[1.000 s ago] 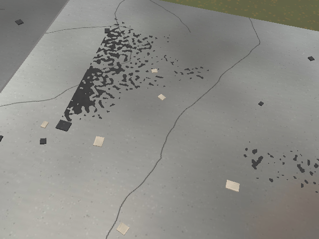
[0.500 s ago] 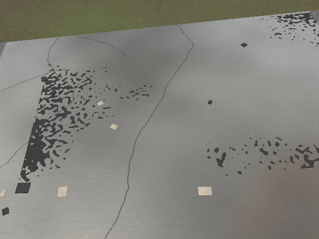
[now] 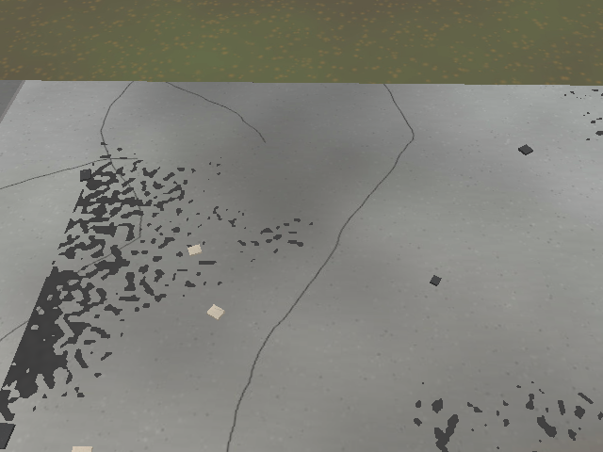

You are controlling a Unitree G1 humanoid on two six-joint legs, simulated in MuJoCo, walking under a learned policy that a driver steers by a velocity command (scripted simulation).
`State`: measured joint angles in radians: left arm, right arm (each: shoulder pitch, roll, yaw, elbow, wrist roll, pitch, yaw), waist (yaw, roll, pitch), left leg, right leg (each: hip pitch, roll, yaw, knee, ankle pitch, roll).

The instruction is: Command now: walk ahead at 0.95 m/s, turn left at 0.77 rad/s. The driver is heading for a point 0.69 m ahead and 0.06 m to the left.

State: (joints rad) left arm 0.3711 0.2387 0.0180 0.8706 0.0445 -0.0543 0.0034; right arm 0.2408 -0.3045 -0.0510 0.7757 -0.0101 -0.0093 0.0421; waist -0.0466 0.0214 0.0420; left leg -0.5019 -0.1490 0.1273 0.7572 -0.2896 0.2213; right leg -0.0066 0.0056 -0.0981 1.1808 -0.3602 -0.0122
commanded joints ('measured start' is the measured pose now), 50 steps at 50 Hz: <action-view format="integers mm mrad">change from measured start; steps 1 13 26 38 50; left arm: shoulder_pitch -180 -485 24 18 0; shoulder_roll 141 58 79 224 73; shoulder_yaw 9 -48 30 51 9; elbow -237 -356 -61 -10 -45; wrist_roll -7 -4 0 -67 -40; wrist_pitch -86 -22 -55 -57 35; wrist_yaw -17 -38 -14 21 46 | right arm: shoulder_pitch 215 282 2 -52 -156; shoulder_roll -190 -135 -32 -97 -56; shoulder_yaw -72 -42 22 8 12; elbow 26 74 -36 -72 -6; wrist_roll -2 26 -32 -9 -26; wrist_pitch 0 -88 -64 -103 -56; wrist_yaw -22 -32 -11 -3 -27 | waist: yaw -33 -75 50 -58 99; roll -39 40 -51 -126 61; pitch -81 46 -20 -140 -211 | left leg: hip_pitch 651 321 -157 394 140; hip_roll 360 161 154 56 317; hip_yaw -938 -439 -266 -111 -312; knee -550 -606 561 -285 -428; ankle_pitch -267 675 -15 536 815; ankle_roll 212 -6 -128 -131 50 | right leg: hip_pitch -803 -468 -78 -109 -261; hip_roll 0 -45 -244 -116 -70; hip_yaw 231 29 454 107 152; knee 375 -576 -933 -701 -340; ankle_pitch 47 553 342 922 0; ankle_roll -22 19 -194 -50 97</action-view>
